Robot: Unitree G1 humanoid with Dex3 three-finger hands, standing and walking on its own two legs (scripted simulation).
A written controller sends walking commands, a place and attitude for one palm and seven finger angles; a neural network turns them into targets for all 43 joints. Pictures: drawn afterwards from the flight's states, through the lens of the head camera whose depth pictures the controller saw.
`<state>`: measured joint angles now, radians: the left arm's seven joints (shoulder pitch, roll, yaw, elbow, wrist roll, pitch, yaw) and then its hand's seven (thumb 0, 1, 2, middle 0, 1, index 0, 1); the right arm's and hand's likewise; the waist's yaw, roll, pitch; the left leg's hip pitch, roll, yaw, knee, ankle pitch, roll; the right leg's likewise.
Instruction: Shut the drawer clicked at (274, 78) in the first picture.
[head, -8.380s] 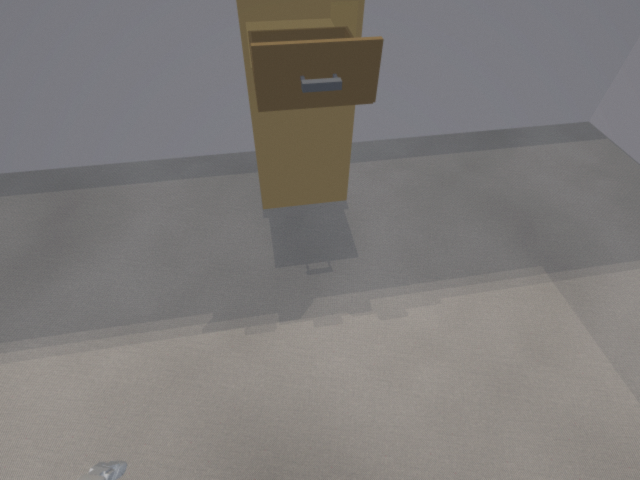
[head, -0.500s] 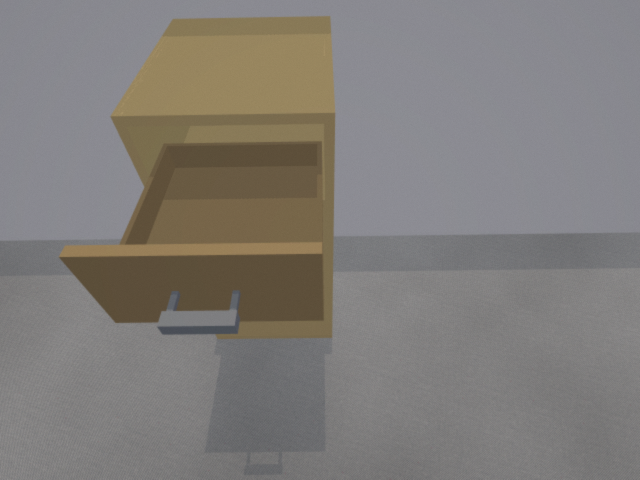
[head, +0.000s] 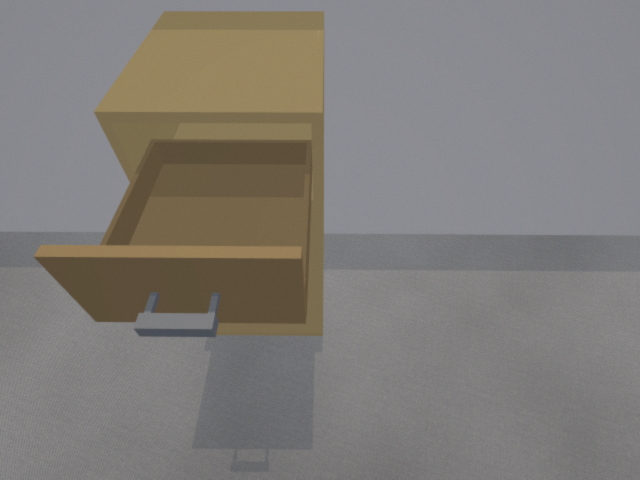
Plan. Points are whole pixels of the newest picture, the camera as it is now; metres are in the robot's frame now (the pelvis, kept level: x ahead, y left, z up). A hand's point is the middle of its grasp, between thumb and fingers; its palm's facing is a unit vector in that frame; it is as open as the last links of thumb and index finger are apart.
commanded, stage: look again from close up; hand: left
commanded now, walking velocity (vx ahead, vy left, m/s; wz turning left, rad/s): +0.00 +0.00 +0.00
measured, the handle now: (180, 311) +0.33 +0.22 -0.02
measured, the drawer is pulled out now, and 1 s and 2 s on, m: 0.30 0.30 0.30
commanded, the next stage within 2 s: shuffle to correct the standing spot in 0.16 s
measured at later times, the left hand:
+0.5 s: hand out of the picture -0.02 +0.15 -0.18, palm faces +0.08 -0.99 -0.15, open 7.3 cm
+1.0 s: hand out of the picture +0.07 +0.20 -0.18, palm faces +0.08 -0.97 -0.22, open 7.3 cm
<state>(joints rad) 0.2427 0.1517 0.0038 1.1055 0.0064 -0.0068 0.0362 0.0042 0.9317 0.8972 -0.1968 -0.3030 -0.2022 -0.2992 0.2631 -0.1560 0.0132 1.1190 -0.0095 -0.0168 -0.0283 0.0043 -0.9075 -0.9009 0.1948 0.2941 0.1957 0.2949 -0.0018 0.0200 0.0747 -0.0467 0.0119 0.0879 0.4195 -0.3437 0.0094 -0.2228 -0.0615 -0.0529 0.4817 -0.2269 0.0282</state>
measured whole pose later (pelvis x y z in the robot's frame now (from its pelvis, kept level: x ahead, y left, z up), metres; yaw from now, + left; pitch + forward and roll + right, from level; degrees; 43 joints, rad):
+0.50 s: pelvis +0.00 -0.01 +0.00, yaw +1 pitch -1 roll -1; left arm 0.33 0.12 0.02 1.10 0.02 0.00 0.02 0.00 0.91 0.90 -0.20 -0.30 -0.20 -0.30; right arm 0.36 -0.13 0.01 1.13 -0.02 0.01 -0.01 0.00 -0.91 -0.90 0.19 0.29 0.20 0.29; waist 0.01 0.00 0.04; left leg -0.11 0.04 0.06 0.52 -0.39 0.01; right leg -0.25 -0.04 -0.08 0.52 -0.25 0.00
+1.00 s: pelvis +0.04 +0.02 +0.00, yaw +1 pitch +0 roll -1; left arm 0.22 0.16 0.05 1.04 0.00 0.02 0.05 0.00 0.92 0.90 -0.20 -0.30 -0.20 -0.30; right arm 0.31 -0.09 -0.01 1.10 -0.01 0.00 -0.06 0.02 -0.92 -0.90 0.20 0.29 0.20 0.30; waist 0.00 0.01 0.09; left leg -0.04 0.00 0.08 0.47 -0.40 0.03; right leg -0.21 -0.05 -0.07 0.54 -0.30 0.01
